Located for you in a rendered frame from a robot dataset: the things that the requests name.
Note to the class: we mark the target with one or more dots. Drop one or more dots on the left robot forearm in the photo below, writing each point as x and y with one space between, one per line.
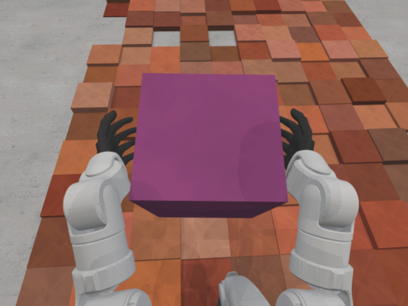
92 208

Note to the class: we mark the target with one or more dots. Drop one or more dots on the right robot shin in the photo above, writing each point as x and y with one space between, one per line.
231 274

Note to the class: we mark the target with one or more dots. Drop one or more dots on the right robot upper arm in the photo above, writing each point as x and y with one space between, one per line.
306 297

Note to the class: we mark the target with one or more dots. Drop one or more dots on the carton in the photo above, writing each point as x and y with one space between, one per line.
208 146

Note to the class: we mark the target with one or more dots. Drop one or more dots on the right robot thigh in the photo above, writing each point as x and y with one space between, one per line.
240 291

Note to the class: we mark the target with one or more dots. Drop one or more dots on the right robot forearm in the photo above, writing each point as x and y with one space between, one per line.
328 209

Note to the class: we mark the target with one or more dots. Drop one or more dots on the right robot hand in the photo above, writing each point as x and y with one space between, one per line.
301 139

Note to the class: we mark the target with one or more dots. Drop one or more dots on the left robot upper arm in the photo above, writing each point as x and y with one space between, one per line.
128 297

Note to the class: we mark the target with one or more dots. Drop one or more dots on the left robot hand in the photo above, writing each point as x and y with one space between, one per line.
109 142

